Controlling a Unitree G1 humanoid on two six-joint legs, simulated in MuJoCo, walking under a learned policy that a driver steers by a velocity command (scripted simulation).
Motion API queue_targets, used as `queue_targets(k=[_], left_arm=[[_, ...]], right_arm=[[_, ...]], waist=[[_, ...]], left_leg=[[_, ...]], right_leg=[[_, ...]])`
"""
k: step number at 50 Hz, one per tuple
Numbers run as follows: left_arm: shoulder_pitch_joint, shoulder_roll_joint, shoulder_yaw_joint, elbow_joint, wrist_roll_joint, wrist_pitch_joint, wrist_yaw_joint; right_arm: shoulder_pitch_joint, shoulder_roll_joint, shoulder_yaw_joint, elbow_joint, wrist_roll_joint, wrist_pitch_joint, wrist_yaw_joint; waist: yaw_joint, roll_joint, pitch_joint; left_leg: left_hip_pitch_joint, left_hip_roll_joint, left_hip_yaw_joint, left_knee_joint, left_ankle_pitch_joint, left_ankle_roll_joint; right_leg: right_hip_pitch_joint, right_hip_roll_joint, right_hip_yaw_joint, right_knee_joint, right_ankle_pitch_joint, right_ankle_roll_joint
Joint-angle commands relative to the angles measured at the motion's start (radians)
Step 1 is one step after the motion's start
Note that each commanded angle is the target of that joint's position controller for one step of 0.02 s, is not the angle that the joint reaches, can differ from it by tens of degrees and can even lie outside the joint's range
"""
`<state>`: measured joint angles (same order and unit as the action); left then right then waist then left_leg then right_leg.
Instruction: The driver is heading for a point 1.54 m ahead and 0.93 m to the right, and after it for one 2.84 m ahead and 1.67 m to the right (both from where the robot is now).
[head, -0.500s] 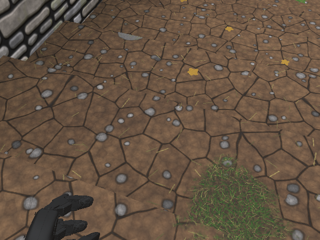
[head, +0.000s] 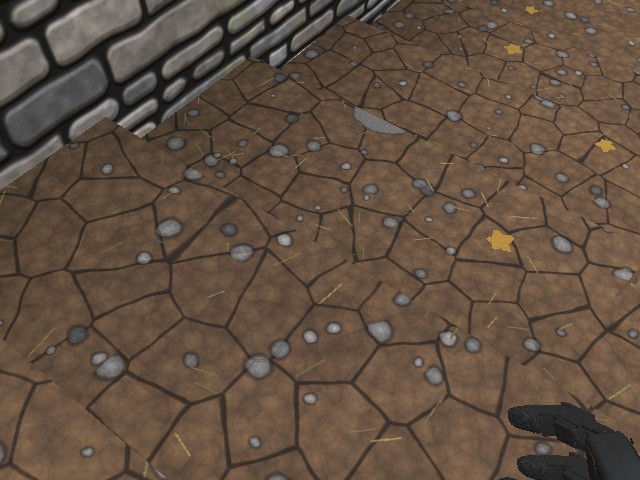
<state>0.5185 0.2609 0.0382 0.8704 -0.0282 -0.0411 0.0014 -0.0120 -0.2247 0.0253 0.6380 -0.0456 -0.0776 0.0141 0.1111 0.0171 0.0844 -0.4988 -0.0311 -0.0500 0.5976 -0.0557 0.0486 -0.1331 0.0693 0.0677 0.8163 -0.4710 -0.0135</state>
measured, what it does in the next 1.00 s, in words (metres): walks ahead, turning right: right foot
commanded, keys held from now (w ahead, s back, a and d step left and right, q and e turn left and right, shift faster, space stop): e+shift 0.80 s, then w+e+shift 0.10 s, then w+shift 0.04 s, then w+q+shift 0.06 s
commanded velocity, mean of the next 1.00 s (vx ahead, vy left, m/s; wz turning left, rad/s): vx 0.14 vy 0.00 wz -0.87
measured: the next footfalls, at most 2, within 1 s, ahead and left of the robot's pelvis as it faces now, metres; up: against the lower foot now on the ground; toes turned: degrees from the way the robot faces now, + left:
right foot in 0.48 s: +0.04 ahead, -0.13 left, +0.00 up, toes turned -31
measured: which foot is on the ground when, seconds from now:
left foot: down 0.00-0.48, up 0.50-1.00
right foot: up 0.00-0.46, down 0.48-1.00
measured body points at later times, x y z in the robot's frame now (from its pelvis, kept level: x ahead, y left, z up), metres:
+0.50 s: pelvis +0.09 -0.04 -0.03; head +0.08 -0.06 +0.42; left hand +0.39 +0.13 -0.08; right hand +0.07 -0.35 -0.13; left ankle +0.14 +0.09 -0.71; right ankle +0.01 -0.11 -0.71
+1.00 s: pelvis +0.19 -0.08 -0.06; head +0.18 -0.07 +0.39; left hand +0.47 +0.06 -0.15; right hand +0.14 -0.42 -0.10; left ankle +0.34 -0.07 -0.78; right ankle +0.01 -0.11 -0.72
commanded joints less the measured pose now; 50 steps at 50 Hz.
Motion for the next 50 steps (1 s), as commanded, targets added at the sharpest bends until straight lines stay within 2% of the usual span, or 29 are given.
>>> queue_targets(k=[1, 2, 3, 5, 8, 9, 10, 12, 19, 21, 23, 24, 25, 26, 27, 28, 29, 30, 32, 33, 36, 39, 40, 42, 44, 46, 48, 49, 50], left_arm=[[0.097, 0.130, 0.035, -0.108, 0.024, 0.022, 0.035], [0.048, 0.139, 0.045, -0.110, 0.040, 0.042, 0.034], [-0.003, 0.144, 0.051, -0.123, 0.053, 0.060, 0.027], [-0.066, 0.117, 0.052, -0.163, 0.060, 0.111, 0.006], [-0.114, 0.087, 0.048, -0.196, 0.048, 0.141, -0.010], [-0.152, 0.098, 0.055, -0.214, 0.055, 0.148, -0.009], [-0.191, 0.121, 0.064, -0.235, 0.054, 0.158, -0.008], [-0.255, 0.122, 0.065, -0.265, 0.052, 0.178, -0.007], [-0.424, 0.130, 0.062, -0.349, 0.043, 0.205, -0.007], [-0.405, 0.124, 0.058, -0.348, 0.028, 0.201, -0.011], [-0.315, 0.124, 0.061, -0.321, 0.022, 0.180, -0.018], [-0.191, 0.125, 0.063, -0.281, 0.026, 0.159, -0.019], [-0.073, 0.209, 0.079, -0.214, 0.030, 0.134, -0.005], [-0.100, 0.310, 0.091, -0.214, 0.012, 0.126, 0.005], [-0.147, 0.336, 0.098, -0.266, 0.016, 0.112, 0.006], [-0.247, 0.364, 0.104, -0.312, 0.049, 0.105, 0.014], [-0.322, 0.332, 0.095, -0.320, 0.060, 0.101, 0.021], [-0.375, 0.289, 0.080, -0.323, 0.062, 0.093, 0.025], [-0.385, 0.257, 0.073, -0.330, 0.052, 0.088, 0.026], [-0.311, 0.239, 0.066, -0.292, 0.055, 0.079, 0.030], [-0.240, 0.255, 0.075, -0.281, 0.058, 0.073, 0.039], [-0.217, 0.261, 0.080, -0.288, 0.063, 0.072, 0.034], [-0.215, 0.251, 0.077, -0.281, 0.055, 0.078, 0.038], [-0.204, 0.254, 0.075, -0.268, 0.069, 0.072, 0.027], [-0.225, 0.253, 0.074, -0.267, 0.075, 0.065, 0.013], [-0.238, 0.244, 0.070, -0.251, 0.085, 0.058, 0.012], [-0.257, 0.215, 0.059, -0.235, 0.088, 0.049, 0.015], [-0.246, 0.183, 0.048, -0.217, 0.089, 0.046, 0.023], [-0.225, 0.171, 0.043, -0.201, 0.091, 0.042, 0.032]], right_arm=[[0.286, -0.151, -0.071, -0.017, 0.048, 0.006, -0.009], [0.210, -0.094, -0.057, -0.031, 0.046, 0.008, -0.010], [0.186, -0.080, -0.053, -0.023, 0.042, 0.010, -0.012], [0.218, -0.117, -0.068, 0.007, 0.032, 0.012, -0.030], [0.206, -0.136, -0.085, 0.005, 0.010, 0.012, -0.033], [0.186, -0.141, -0.088, -0.005, 0.007, 0.005, -0.032], [0.191, -0.139, -0.086, -0.007, 0.008, 0.003, -0.029], [0.236, -0.150, -0.089, 0.000, 0.018, 0.000, -0.022], [0.314, -0.218, -0.106, -0.015, -0.005, 0.004, 0.003], [0.277, -0.239, -0.115, -0.017, -0.001, 0.010, 0.012], [0.234, -0.270, -0.131, -0.003, 0.018, 0.021, 0.017], [0.181, -0.273, -0.138, 0.000, 0.040, 0.037, 0.018], [0.123, -0.239, -0.137, -0.045, 0.036, 0.059, 0.018], [0.079, -0.165, -0.105, -0.136, 0.016, 0.068, 0.005], [0.118, -0.159, -0.094, -0.141, 0.001, 0.069, -0.019], [0.123, -0.156, -0.083, -0.138, 0.002, 0.062, -0.038], [0.125, -0.190, -0.095, -0.109, 0.007, 0.058, -0.048], [0.152, -0.223, -0.111, -0.076, 0.005, 0.062, -0.052], [0.161, -0.199, -0.104, -0.058, 0.000, 0.081, -0.056], [0.084, -0.226, -0.115, -0.067, 0.000, 0.085, -0.053], [0.021, -0.183, -0.095, -0.083, -0.009, 0.084, -0.042], [-0.045, -0.183, -0.089, -0.103, -0.013, 0.078, -0.039], [-0.060, -0.173, -0.084, -0.113, -0.010, 0.085, -0.026], [-0.064, -0.166, -0.074, -0.122, -0.013, 0.092, 0.010], [-0.069, -0.161, -0.068, -0.121, 0.001, 0.088, 0.035], [-0.079, -0.149, -0.063, -0.121, 0.018, 0.068, 0.041], [-0.009, -0.144, -0.065, -0.080, 0.039, 0.055, 0.044], [0.047, -0.149, -0.072, -0.043, 0.061, 0.058, 0.042], [0.092, -0.164, -0.084, -0.010, 0.070, 0.063, 0.038]], waist=[[-0.131, 0.151, -0.426], [-0.102, 0.099, -0.316], [-0.082, 0.081, -0.232], [-0.069, 0.120, -0.160], [-0.050, 0.072, -0.192], [-0.058, 0.080, -0.202], [-0.065, 0.070, -0.193], [-0.085, 0.080, -0.179], [-0.138, 0.156, -0.138], [-0.115, 0.188, -0.127], [-0.051, 0.184, -0.137], [0.034, 0.121, -0.151], [0.079, -0.195, -0.023], [0.000, -0.368, 0.056], [-0.023, -0.268, -0.047], [-0.066, -0.225, -0.116], [-0.101, -0.177, -0.091], [-0.130, -0.126, -0.092], [-0.132, -0.100, -0.130], [-0.097, -0.022, -0.143], [-0.072, -0.057, -0.181], [-0.059, -0.050, -0.149], [-0.069, -0.030, -0.120], [-0.065, -0.072, -0.136], [-0.066, -0.100, -0.106], [-0.063, -0.132, -0.075], [-0.080, -0.162, -0.063], [-0.086, -0.179, -0.049], [-0.081, -0.191, -0.028]], left_leg=[[0.668, 0.450, -0.380, -0.082, 0.802, 0.230], [0.557, 0.410, -0.318, -0.135, 0.614, 0.224], [0.447, 0.372, -0.261, -0.190, 0.509, 0.213], [0.295, 0.352, -0.162, -0.252, 0.444, 0.222], [0.221, 0.349, -0.039, -0.241, 0.377, 0.239], [0.219, 0.384, -0.038, -0.214, 0.354, 0.237], [0.217, 0.393, -0.021, -0.204, 0.343, 0.224], [0.240, 0.405, 0.015, -0.165, 0.297, 0.197], [0.267, 0.457, 0.124, -0.022, 0.201, 0.069], [0.196, 0.439, 0.197, 0.022, 0.202, 0.014], [0.121, 0.413, 0.262, 0.153, 0.227, -0.028], [0.071, 0.363, 0.305, 0.327, 0.200, -0.041], [-0.200, 0.226, 0.308, 0.652, -0.386, -0.062], [-0.431, 0.157, 0.186, 0.786, -0.626, -0.086], [-0.396, 0.165, 0.092, 0.784, -0.557, -0.098], [-0.328, 0.133, 0.056, 0.748, -0.484, -0.113], [-0.275, 0.125, 0.039, 0.722, -0.412, -0.116], [-0.253, 0.116, 0.036, 0.723, -0.356, -0.112], [-0.191, 0.085, 0.046, 0.701, -0.279, -0.099], [-0.255, 0.065, -0.040, 0.650, -0.099, -0.102], [-0.366, 0.015, -0.086, 0.603, -0.109, -0.090], [-0.409, -0.012, -0.126, 0.569, -0.144, -0.089], [-0.366, -0.029, -0.109, 0.484, -0.072, -0.097], [-0.285, -0.041, -0.123, 0.384, 0.027, -0.102], [-0.201, -0.036, -0.133, 0.257, 0.031, -0.104], [-0.097, -0.008, -0.153, 0.132, 0.103, -0.090], [0.062, 0.056, -0.159, -0.029, 0.232, -0.073], [0.146, 0.111, -0.150, -0.112, 0.333, -0.072], [0.226, 0.148, -0.128, -0.192, 0.389, -0.069]], right_leg=[[-0.454, -0.008, 0.006, 0.586, -0.103, -0.005], [-0.478, -0.039, -0.005, 0.562, -0.050, 0.004], [-0.474, -0.067, -0.017, 0.517, -0.027, 0.009], [-0.411, -0.084, -0.035, 0.492, -0.010, 0.016], [-0.376, -0.071, -0.086, 0.520, 0.196, 0.002], [-0.393, -0.075, -0.083, 0.572, 0.293, -0.012], [-0.421, -0.081, -0.069, 0.569, 0.313, -0.012], [-0.463, -0.083, -0.080, 0.566, 0.350, -0.017], [-0.435, -0.098, -0.135, 0.387, 0.242, -0.004], [-0.288, -0.092, -0.187, 0.261, 0.196, -0.008], [-0.105, -0.068, -0.240, 0.134, 0.174, -0.015], [0.031, -0.040, -0.262, -0.021, 0.238, -0.022], [0.130, -0.095, -0.080, -0.167, 0.798, -0.066], [0.055, -0.215, 0.266, -0.151, 1.330, -0.127], [0.044, -0.300, 0.329, -0.226, 1.296, -0.192], [-0.053, -0.345, 0.443, -0.311, 1.038, -0.261], [-0.142, -0.326, 0.450, -0.300, 0.947, -0.280], [-0.123, -0.296, 0.388, -0.220, 1.020, -0.277], [-0.144, -0.255, 0.349, -0.164, 1.021, -0.266], [-0.093, -0.205, 0.375, -0.116, 0.684, -0.262], [0.037, -0.203, 0.490, -0.089, 0.663, -0.308], [0.039, -0.202, 0.589, -0.102, 0.628, -0.334], [-0.047, -0.156, 0.567, -0.098, 0.516, -0.316], [-0.100, -0.111, 0.628, -0.147, 0.087, -0.317], [-0.158, -0.078, 0.633, -0.153, -0.084, -0.305], [-0.216, -0.061, 0.622, -0.137, -0.192, -0.279], [-0.262, -0.040, 0.546, -0.095, -0.244, -0.235], [-0.270, -0.039, 0.502, -0.068, -0.230, -0.212], [-0.283, -0.022, 0.461, -0.008, -0.217, -0.193]])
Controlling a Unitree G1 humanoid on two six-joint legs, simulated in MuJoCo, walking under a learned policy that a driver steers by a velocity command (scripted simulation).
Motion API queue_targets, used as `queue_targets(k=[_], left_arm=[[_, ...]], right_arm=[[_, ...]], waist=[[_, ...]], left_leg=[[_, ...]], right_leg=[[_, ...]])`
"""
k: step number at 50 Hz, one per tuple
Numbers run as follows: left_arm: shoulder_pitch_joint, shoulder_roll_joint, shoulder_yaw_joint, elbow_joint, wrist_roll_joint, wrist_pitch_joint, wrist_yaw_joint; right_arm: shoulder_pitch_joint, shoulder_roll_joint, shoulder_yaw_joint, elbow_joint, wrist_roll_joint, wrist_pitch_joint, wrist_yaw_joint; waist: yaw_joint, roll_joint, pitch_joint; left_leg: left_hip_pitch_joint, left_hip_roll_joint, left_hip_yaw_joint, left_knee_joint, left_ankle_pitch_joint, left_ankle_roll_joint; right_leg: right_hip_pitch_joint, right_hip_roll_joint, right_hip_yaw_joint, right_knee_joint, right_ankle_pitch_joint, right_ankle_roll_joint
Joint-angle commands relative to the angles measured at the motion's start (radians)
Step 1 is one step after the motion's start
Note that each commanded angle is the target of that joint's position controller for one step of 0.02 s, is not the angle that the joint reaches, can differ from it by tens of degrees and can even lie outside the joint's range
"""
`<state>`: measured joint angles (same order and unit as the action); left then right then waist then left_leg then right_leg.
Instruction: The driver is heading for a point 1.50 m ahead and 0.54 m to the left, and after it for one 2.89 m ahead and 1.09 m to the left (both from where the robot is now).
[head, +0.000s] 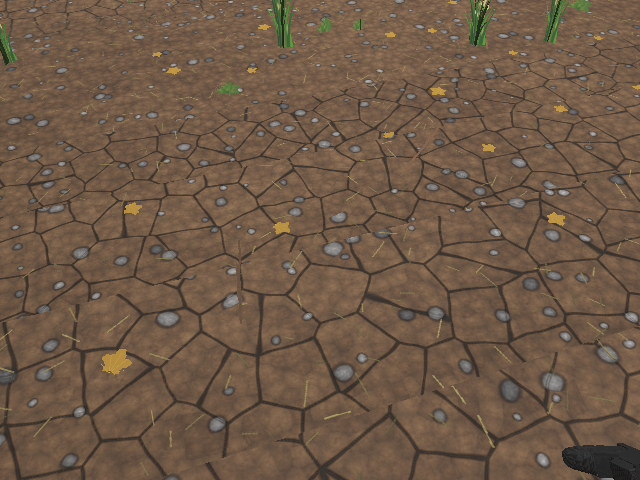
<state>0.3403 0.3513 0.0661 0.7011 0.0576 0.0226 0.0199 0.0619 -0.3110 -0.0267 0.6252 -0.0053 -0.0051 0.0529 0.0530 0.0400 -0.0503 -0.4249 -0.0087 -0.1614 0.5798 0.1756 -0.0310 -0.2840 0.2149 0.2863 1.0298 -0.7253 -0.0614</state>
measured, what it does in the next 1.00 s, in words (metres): goes down, turning left: left foot 0.18 m lower, then right foot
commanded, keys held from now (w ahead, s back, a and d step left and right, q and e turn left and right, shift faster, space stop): w+q+shift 0.90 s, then w+shift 0.02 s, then w+e+shift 0.08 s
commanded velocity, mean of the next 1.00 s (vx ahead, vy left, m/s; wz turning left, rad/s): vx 0.90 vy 0.00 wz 0.62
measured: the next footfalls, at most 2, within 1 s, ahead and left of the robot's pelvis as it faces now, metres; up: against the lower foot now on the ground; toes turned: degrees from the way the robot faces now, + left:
left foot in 0.10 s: +0.11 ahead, +0.17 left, -0.18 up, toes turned -6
right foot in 0.50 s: +0.49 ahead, +0.02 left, -0.18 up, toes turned +20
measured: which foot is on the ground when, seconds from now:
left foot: up 0.00-0.08, down 0.10-0.50, up 0.52-0.90, down 0.92-1.00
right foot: down 0.00-0.10, up 0.12-0.48, down 0.50-0.94, up 0.96-1.00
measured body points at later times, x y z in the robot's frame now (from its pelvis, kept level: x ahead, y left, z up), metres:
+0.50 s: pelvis +0.29 +0.10 -0.12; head +0.32 +0.12 +0.33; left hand +0.56 +0.32 -0.15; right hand +0.19 -0.15 -0.24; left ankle +0.07 +0.17 -0.84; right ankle +0.45 +0.01 -0.84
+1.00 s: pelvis +0.66 +0.28 -0.17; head +0.65 +0.30 +0.28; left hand +0.50 +0.50 -0.32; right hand +0.94 +0.14 -0.27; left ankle +0.66 +0.34 -0.85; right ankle +0.59 +0.06 -0.74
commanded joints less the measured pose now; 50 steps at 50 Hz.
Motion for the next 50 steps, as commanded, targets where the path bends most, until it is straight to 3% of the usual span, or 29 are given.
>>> queue_targets(k=[1, 3, 4, 5, 6, 7, 8, 9, 10, 11, 14, 17, 21, 24, 25, 26, 27, 28, 30, 32, 34, 38, 41, 44, 46, 47, 48, 49, 50], left_arm=[[-0.029, 0.078, 0.012, -0.022, 0.004, -0.025, 0.020], [0.037, 0.086, 0.013, 0.004, 0.002, -0.029, 0.010], [0.041, 0.068, 0.011, 0.010, 0.012, -0.032, -0.001], [-0.031, 0.021, 0.005, 0.001, 0.004, -0.032, -0.008], [-0.122, -0.078, -0.017, -0.041, 0.007, -0.034, -0.013], [-0.023, -0.122, -0.038, -0.079, 0.006, -0.046, -0.014], [0.029, -0.103, -0.053, -0.118, 0.011, -0.074, -0.019], [-0.209, -0.010, -0.039, -0.115, 0.042, -0.079, -0.014], [-0.390, 0.040, -0.024, -0.142, 0.045, -0.087, -0.009], [-0.438, 0.062, -0.022, -0.143, 0.020, -0.088, -0.009], [-0.438, -0.013, -0.060, -0.137, 0.013, -0.078, -0.052], [-0.500, -0.061, -0.087, -0.153, -0.027, -0.080, -0.063], [-0.525, -0.053, -0.082, -0.160, -0.042, -0.080, -0.048], [-0.330, -0.011, -0.055, -0.109, -0.043, -0.092, -0.024], [-0.121, 0.036, -0.031, -0.062, -0.041, -0.101, -0.005], [0.124, 0.138, 0.006, -0.039, -0.021, -0.107, 0.022], [0.073, 0.180, 0.017, -0.040, -0.015, -0.099, 0.026], [-0.015, 0.079, 0.011, -0.041, -0.015, -0.086, 0.031], [-0.046, -0.011, -0.005, -0.007, -0.007, -0.091, 0.020], [-0.041, -0.046, -0.011, 0.034, -0.018, -0.106, 0.014], [-0.076, -0.065, -0.017, 0.056, -0.060, -0.132, 0.002], [-0.113, 0.020, 0.006, 0.086, -0.041, -0.156, -0.001], [-0.101, 0.074, 0.015, 0.091, -0.046, -0.170, 0.002], [0.063, 0.059, 0.001, 0.168, -0.023, -0.181, 0.012], [-0.108, 0.132, 0.014, 0.129, -0.015, -0.153, 0.011], [-0.253, 0.153, 0.030, 0.107, -0.024, -0.138, -0.007], [-0.178, 0.044, -0.017, 0.018, -0.008, -0.143, -0.021], [-0.149, 0.094, -0.020, -0.001, -0.011, -0.153, -0.022], [-0.159, 0.092, -0.022, 0.034, -0.018, -0.148, -0.037]], right_arm=[[0.061, -0.083, -0.040, 0.034, 0.036, -0.004, -0.004], [0.141, -0.095, -0.058, 0.094, 0.013, 0.012, -0.015], [0.288, -0.107, -0.074, 0.155, -0.002, 0.007, -0.018], [0.507, -0.084, -0.072, 0.213, -0.018, -0.004, -0.014], [0.615, -0.054, -0.042, 0.267, -0.013, -0.016, 0.005], [0.550, -0.045, -0.032, 0.269, 0.001, -0.020, 0.012], [0.497, -0.246, -0.100, 0.241, 0.019, -0.035, -0.012], [0.435, -0.168, -0.086, 0.224, 0.019, -0.041, -0.022], [0.367, -0.123, -0.067, 0.198, -0.007, -0.058, -0.033], [0.389, -0.120, -0.058, 0.211, -0.029, -0.072, -0.042], [0.406, -0.077, -0.048, 0.234, -0.006, -0.068, -0.075], [0.503, -0.029, -0.045, 0.253, 0.014, -0.059, -0.066], [0.551, -0.029, -0.049, 0.261, 0.013, -0.050, -0.060], [0.533, -0.066, -0.062, 0.277, 0.014, -0.045, -0.056], [0.482, -0.096, -0.073, 0.265, 0.014, -0.052, -0.048], [0.462, -0.041, -0.065, 0.224, 0.018, -0.075, -0.050], [0.514, 0.033, -0.044, 0.185, 0.052, -0.074, -0.046], [0.390, -0.046, -0.058, 0.187, 0.018, -0.059, -0.053], [0.289, -0.022, -0.062, 0.161, -0.020, -0.047, -0.032], [0.259, 0.009, -0.059, 0.139, -0.039, -0.018, -0.011], [0.183, 0.016, -0.052, 0.086, -0.027, 0.006, -0.001], [0.073, -0.001, -0.034, 0.009, -0.031, 0.012, 0.052], [0.250, -0.075, -0.068, 0.071, -0.029, 0.036, 0.051], [0.098, -0.097, -0.075, 0.058, -0.052, 0.026, 0.031], [0.457, -0.127, -0.094, 0.190, -0.051, 0.009, 0.010], [0.694, -0.170, -0.119, 0.268, -0.042, 0.006, -0.024], [0.552, -0.266, -0.109, 0.254, -0.018, -0.006, -0.033], [0.406, -0.251, -0.106, 0.171, -0.017, -0.013, -0.043], [0.326, -0.216, -0.098, 0.167, -0.034, -0.018, -0.070]], waist=[[-0.022, -0.192, 0.125], [-0.008, -0.084, 0.136], [-0.061, -0.006, 0.109], [-0.193, 0.092, 0.057], [-0.200, 0.168, 0.121], [-0.048, 0.287, 0.111], [-0.027, 0.489, -0.004], [-0.089, 0.192, 0.160], [-0.107, 0.052, 0.226], [-0.111, 0.023, 0.251], [-0.093, 0.143, 0.240], [-0.135, 0.117, 0.172], [-0.150, 0.044, 0.141], [-0.047, 0.013, 0.004], [0.065, -0.035, -0.102], [0.153, -0.158, -0.284], [0.077, -0.375, -0.371], [0.074, -0.226, -0.172], [0.038, -0.094, 0.016], [-0.013, -0.156, 0.114], [-0.066, -0.123, 0.177], [-0.106, -0.170, 0.127], [-0.199, -0.082, 0.012], [-0.111, -0.081, 0.112], [-0.312, -0.058, 0.021], [-0.476, 0.104, -0.008], [-0.310, 0.491, 0.069], [-0.216, 0.341, 0.111], [-0.174, 0.169, 0.185]], left_leg=[[0.213, 0.141, 0.020, -0.260, 0.196, 0.016], [0.350, 0.078, 0.129, -0.303, 0.015, 0.044], [0.481, 0.072, 0.102, -0.278, -0.120, 0.070], [0.594, 0.147, 0.007, -0.211, -0.143, 0.121], [0.538, 0.114, -0.008, 0.025, -0.111, 0.041], [0.571, 0.126, -0.164, 0.085, -0.166, -0.017], [0.664, 0.343, -0.767, -0.281, -0.912, 0.230], [0.459, 0.352, -0.839, -0.454, -1.298, 0.274], [0.354, 0.320, -0.770, -0.417, -1.173, 0.268], [0.293, 0.256, -0.651, -0.392, -1.041, 0.227], [0.048, 0.090, -0.416, -0.454, -0.631, 0.253], [0.164, 0.075, -0.336, -0.438, -0.308, 0.273], [0.321, 0.103, -0.350, -0.367, -0.090, 0.250], [0.276, 0.069, -0.300, -0.115, 0.178, 0.204], [0.134, 0.012, -0.246, 0.135, 0.119, 0.184], [-0.030, -0.027, -0.142, 0.452, -0.168, 0.182], [-0.300, -0.117, -0.042, 0.701, -0.727, 0.161], [-0.425, -0.025, 0.015, 0.771, -0.606, 0.169], [-0.406, 0.047, 0.058, 0.730, -0.505, 0.164], [-0.377, 0.096, 0.067, 0.679, -0.500, 0.151], [-0.309, 0.137, 0.056, 0.500, -0.421, 0.138], [-0.056, 0.080, 0.217, 0.346, -0.183, 0.147], [0.033, 0.049, 0.266, 0.501, -0.077, 0.225], [-0.142, 0.038, 0.294, 0.290, 0.055, 0.267], [0.496, -0.038, 0.305, 0.249, -0.032, 0.286], [0.839, 0.000, 0.180, 0.178, -0.070, 0.365], [0.820, 0.154, -0.210, -0.219, -0.559, 0.331], [0.632, 0.269, -0.451, -0.373, -0.786, 0.328], [0.456, 0.301, -0.464, -0.335, -0.858, 0.341]], right_leg=[[-0.136, -0.157, 0.202, -0.161, 0.057, -0.133], [-0.174, -0.140, 0.126, -0.019, 0.145, -0.137], [-0.235, -0.110, 0.071, 0.179, 0.171, -0.136], [-0.343, -0.040, -0.037, 0.617, 0.056, -0.127], [-0.565, 0.007, -0.100, 0.974, -0.026, -0.118], [-0.790, -0.093, -0.205, 1.066, 0.032, -0.112], [-0.998, -0.140, -0.283, 1.000, 0.084, -0.067], [-1.027, -0.229, -0.245, 0.918, 0.128, -0.032], [-0.971, -0.301, -0.169, 0.726, 0.354, -0.003], [-0.923, -0.316, -0.170, 0.501, 0.479, 0.028], [-0.517, -0.270, -0.238, 0.020, 0.711, 0.110], [-0.367, -0.217, -0.265, -0.256, 0.735, 0.104], [-0.251, -0.177, -0.255, -0.437, 0.722, 0.087], [0.147, -0.123, -0.276, -0.525, 0.540, 0.042], [0.443, -0.195, -0.201, -0.514, 0.464, 0.011], [0.725, -0.469, 0.072, -0.526, 0.046, -0.041], [0.827, -0.677, 0.562, -0.706, -0.263, -0.134], [0.657, -0.628, 0.529, -0.695, -0.191, -0.124], [0.415, -0.557, 0.227, -0.731, 0.169, -0.110], [0.255, -0.504, 0.051, -0.781, 0.319, -0.083], [0.105, -0.472, -0.127, -0.860, 0.504, -0.040], [-0.026, -0.417, -0.394, -0.888, 0.744, -0.034], [0.116, -0.442, -0.510, -0.609, 1.304, -0.003], [0.375, -0.440, -0.530, -0.412, 1.091, 0.080], [-0.044, -0.465, -0.519, 0.065, 1.210, 0.084], [-0.396, -0.372, -0.492, 0.617, 0.820, 0.081], [-0.781, -0.200, -0.492, 0.699, 0.174, 0.090], [-0.750, -0.267, -0.346, 0.473, 0.208, 0.055], [-0.694, -0.307, -0.315, 0.387, 0.206, 0.054]])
